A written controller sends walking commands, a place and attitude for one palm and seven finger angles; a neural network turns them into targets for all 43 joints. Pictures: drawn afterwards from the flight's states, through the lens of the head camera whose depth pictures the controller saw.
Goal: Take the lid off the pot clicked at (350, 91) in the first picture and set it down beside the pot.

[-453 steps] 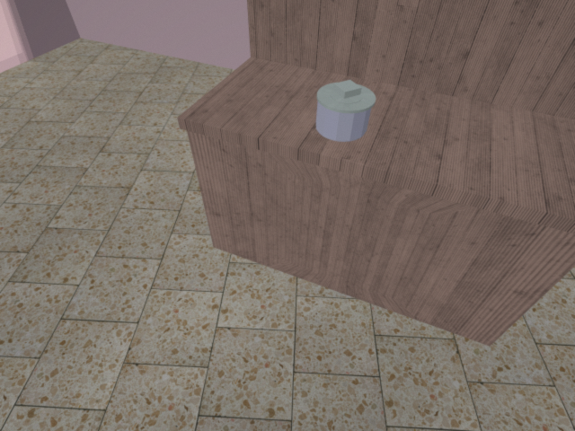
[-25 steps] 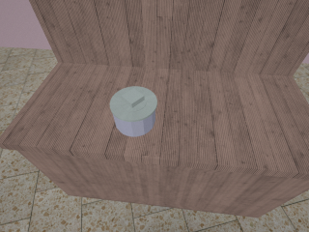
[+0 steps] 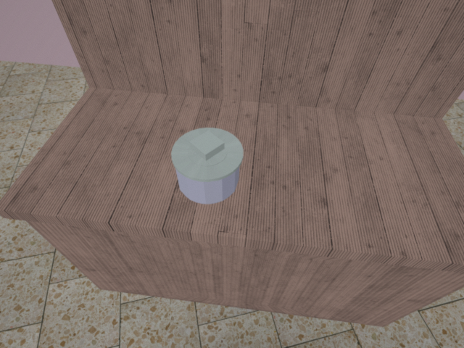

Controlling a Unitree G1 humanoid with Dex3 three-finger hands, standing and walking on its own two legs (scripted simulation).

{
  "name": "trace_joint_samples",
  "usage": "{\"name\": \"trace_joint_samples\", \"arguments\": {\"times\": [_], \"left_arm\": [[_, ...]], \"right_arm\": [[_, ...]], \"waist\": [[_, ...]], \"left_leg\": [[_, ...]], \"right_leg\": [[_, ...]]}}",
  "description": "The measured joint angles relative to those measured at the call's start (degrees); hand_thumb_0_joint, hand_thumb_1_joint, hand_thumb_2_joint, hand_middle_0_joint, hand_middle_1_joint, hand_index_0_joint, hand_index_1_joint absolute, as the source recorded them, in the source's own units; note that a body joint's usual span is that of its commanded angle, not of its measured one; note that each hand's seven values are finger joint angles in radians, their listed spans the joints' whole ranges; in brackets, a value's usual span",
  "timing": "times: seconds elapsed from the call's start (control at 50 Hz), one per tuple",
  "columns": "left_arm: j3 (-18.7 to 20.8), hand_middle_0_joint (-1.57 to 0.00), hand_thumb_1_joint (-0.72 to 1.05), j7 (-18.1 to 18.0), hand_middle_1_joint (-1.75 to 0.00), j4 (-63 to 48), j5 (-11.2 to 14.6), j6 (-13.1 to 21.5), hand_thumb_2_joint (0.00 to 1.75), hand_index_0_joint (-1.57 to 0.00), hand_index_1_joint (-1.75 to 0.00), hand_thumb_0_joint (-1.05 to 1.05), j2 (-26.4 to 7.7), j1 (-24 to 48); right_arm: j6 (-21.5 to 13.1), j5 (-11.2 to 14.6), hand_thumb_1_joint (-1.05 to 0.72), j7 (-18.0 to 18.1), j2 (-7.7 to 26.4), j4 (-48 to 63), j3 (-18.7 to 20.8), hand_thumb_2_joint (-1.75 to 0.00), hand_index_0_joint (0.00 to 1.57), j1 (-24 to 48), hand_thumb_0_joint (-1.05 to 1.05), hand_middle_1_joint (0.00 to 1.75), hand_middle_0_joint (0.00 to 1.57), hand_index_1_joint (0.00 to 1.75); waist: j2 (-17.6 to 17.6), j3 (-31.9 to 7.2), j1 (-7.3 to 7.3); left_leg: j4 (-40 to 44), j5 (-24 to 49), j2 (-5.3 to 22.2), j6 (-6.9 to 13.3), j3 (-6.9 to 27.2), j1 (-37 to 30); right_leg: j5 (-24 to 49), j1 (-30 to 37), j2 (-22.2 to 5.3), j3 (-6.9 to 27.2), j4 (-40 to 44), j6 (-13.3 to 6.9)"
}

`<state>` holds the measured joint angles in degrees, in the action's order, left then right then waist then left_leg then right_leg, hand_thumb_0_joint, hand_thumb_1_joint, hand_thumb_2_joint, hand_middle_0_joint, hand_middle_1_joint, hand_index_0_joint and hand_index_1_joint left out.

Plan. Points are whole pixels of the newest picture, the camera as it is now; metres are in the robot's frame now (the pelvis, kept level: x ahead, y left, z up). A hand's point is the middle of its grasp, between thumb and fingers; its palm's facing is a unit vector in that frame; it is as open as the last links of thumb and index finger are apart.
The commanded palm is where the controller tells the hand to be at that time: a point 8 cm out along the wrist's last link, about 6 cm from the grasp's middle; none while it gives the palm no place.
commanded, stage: lift the closed hand beside the body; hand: left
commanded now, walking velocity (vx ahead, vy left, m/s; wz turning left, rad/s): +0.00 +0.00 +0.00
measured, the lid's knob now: (207, 145) +0.51 +0.09 +0.03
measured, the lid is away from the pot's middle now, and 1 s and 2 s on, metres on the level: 0.00 0.00 0.00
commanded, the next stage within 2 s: raise the hand higher, near the body in 0.60 s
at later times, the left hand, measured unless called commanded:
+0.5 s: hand out of the picture +0.10 +0.22 -0.06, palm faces +0.27 -0.93 -0.25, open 3.5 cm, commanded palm +0.06 +0.27 -0.03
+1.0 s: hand (61, 340) +0.13 +0.26 +0.01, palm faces +0.27 -0.88 -0.39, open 3.1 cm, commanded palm +0.08 +0.29 +0.04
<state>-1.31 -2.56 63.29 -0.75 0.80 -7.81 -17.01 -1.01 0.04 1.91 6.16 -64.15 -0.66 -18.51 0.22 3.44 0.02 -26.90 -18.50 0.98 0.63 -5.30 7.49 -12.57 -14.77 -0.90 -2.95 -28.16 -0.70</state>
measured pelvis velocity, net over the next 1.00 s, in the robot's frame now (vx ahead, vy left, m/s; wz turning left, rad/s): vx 0.01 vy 0.03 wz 0.06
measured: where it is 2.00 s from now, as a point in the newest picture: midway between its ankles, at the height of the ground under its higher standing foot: outside the picture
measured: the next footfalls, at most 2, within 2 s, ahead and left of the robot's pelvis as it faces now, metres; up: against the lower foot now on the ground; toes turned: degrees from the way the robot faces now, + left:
none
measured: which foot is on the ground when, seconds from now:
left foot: down 0.00-1.00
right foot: down 0.00-1.00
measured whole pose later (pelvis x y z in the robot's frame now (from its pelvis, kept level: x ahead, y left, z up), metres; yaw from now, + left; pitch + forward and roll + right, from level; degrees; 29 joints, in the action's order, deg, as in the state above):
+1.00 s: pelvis +0.01 +0.03 +0.00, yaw +3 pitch -1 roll -1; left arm 6.5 -5.7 -9.3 -0.9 4.1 -14.4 -38.2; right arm -10.7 0.9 3.0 11.2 -36.6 0.6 -12.7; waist -2.1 0.9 -2.4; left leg -30.6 -20.7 -1.3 2.8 -2.8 9.4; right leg -14.3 -14.4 -3.6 -5.1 -29.6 1.7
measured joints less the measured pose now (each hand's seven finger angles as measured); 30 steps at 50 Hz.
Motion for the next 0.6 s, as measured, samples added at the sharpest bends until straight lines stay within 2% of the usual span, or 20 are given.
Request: {"name": "trace_joint_samples", "arguments": {"times": [0.02, 0.04, 0.1, 0.16, 0.22, 0.26, 0.34, 0.44, 0.52, 0.6], "left_arm": [[-0.97, -0.2, 0.93, -0.86, -0.3, -6.24, 1.15, -2.59, 0.9, -0.2, -0.3, 0.02, -0.6, -1.88], [-1.37, -0.21, 0.95, -2.02, -0.31, -14.32, 1.74, -3.82, 0.9, -0.21, -0.3, 0.04, -1.71, -4.62], [-2.57, -0.24, 0.97, -5.33, -0.34, -33.19, 3.47, -5.05, 0.9, -0.24, -0.34, 0.05, -3.91, -8.54], [-3.1, -0.3, 0.96, -6.01, -0.42, -38.66, 1.9, -2.55, 0.9, -0.3, -0.41, 0.04, -3.03, -6.36], [-0.62, -0.39, 0.95, -4.07, -0.52, -38.46, 0.77, -0.51, 0.9, -0.39, -0.51, 0.03, -0.74, -4.51], [1.09, -0.46, 0.94, -2.55, -0.6, -42.78, 0.93, 0.15, 0.9, -0.46, -0.59, 0.02, -0.15, -6.99], [1.76, -0.62, 0.92, -1.92, -0.77, -54.13, 1.16, 1.95, 0.9, -0.62, -0.76, 0.02, -1.58, -14.03], [2.93, -0.84, 0.91, -2.35, -1.0, -54.47, 1.1, 2.69, 0.9, -0.84, -0.99, 0.01, -3.2, -13.77], [4.17, -1.01, 0.9, -2.72, -1.19, -58.77, 1.39, 1.65, 0.9, -1.01, -1.18, 0.02, -4.18, -15.63], [5.27, -1.14, 0.9, -3.13, -1.34, -59.47, 0.97, 2.08, 0.9, -1.14, -1.33, 0.02, -4.45, -15.99]], "right_arm": [[-0.72, 1.04, -0.91, -0.21, 0.23, 2.06, -0.5, -0.9, 0.2, -0.86, 0.0, 0.3, 0.19, 0.3], [-3.12, 1.97, -0.91, 0.2, 0.53, 4.21, -0.93, -0.9, 0.2, -2.16, 0.0, 0.3, 0.2, 0.3], [-9.76, 3.9, -0.94, 1.34, 3.8, 7.15, -0.69, -0.9, 0.2, -4.06, 0.02, 0.3, 0.2, 0.3], [-12.82, 2.96, -0.94, 0.35, 7.75, 10.13, 0.1, -0.9, 0.2, -0.74, 0.03, 0.3, 0.2, 0.3], [-11.81, 1.97, -0.93, -1.25, 8.62, 14.69, 1.98, -0.9, 0.2, 5.41, 0.02, 0.3, 0.2, 0.3], [-11.34, 1.9, -0.93, -1.59, 7.86, 18.89, 2.66, -0.9, 0.2, 8.27, 0.02, 0.3, 0.2, 0.3], [-12.0, 1.95, -0.92, -1.0, 7.49, 27.63, 2.9, -0.9, 0.2, 10.11, 0.01, 0.3, 0.19, 0.3], [-11.05, 1.97, -0.91, -0.01, 8.33, 33.79, 2.25, -0.9, 0.2, 12.98, 0.01, 0.3, 0.19, 0.3], [-10.89, 1.45, -0.91, 1.41, 7.38, 35.54, 1.88, -0.9, 0.2, 10.93, 0.0, 0.3, 0.18, 0.3], [-9.29, 1.16, -0.91, 1.37, 6.12, 33.42, 0.62, -0.9, 0.2, 8.64, 0.0, 0.3, 0.18, 0.3]], "waist": [[-0.04, 0.22, -0.23], [-0.06, 0.03, -0.62], [-2.12, -2.23, -0.86], [-4.09, -4.02, 0.65], [-3.37, -5.08, 1.63], [-1.6, -4.96, 1.33], [0.74, -4.23, -0.81], [0.65, -2.33, -2.72], [0.4, -2.04, -3.29], [-0.44, -2.92, -2.62]], "left_leg": [[-0.75, -0.35, 0.02, 0.04, 0.01, 0.39], [-0.88, -0.47, -0.19, 0.11, 0.04, 0.42], [-1.27, -0.59, -1.04, 0.55, 1.59, 0.47], [-1.36, -0.3, -2.13, 1.39, 2.49, 0.42], [-2.45, -0.4, -2.53, 1.65, 1.6, 1.99], [-2.72, -0.5, -2.31, 1.43, 0.87, 2.21], [-3.13, -0.72, -1.65, 0.95, 1.57, 1.63], [-5.54, -1.22, -1.39, 0.92, 3.48, 4.14], [-5.51, -1.29, -1.26, 0.96, 3.75, 4.54], [-5.67, -1.72, -1.49, 1.18, 3.85, 4.7]], "right_leg": [[-0.03, -0.25, -0.03, 0.0, -0.38, 0.1], [-0.21, -0.39, -0.26, 0.0, -0.78, 0.14], [-0.72, 0.61, -1.3, -1.41, -0.58, 0.66], [-0.73, 1.16, -2.48, -2.22, -0.56, 1.41], [-1.04, -1.25, -2.89, -1.25, -2.64, 1.61], [-1.17, -2.04, -2.62, -0.51, -3.47, 1.41], [-1.17, -0.76, -2.05, -1.28, -2.95, 0.92], [-1.02, -1.42, -2.05, -3.24, -2.93, 0.78], [-0.82, -1.5, -1.9, -3.52, -2.33, 0.8], [-1.28, -1.6, -2.14, -3.59, -2.49, 1.12]]}}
